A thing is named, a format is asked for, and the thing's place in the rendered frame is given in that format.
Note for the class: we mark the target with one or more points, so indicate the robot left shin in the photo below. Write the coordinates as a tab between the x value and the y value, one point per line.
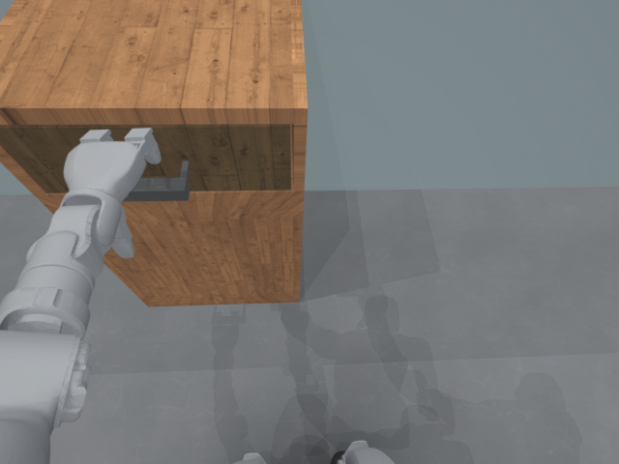
253	456

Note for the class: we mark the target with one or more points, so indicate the robot shin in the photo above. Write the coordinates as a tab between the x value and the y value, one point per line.
356	445
253	456

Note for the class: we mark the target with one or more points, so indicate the left robot forearm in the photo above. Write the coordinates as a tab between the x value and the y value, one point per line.
54	288

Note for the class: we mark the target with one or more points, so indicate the robot left hand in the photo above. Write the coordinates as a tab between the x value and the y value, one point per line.
113	167

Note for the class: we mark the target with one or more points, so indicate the cabinet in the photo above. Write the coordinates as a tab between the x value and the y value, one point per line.
173	62

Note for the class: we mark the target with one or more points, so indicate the drawer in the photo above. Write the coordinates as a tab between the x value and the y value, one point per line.
222	157

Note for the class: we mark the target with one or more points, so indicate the robot right shin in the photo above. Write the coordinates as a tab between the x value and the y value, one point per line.
356	445

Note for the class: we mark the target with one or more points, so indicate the handle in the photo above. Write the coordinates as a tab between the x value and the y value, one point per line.
163	189

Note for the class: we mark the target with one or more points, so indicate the robot left upper arm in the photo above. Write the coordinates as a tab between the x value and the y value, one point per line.
43	382

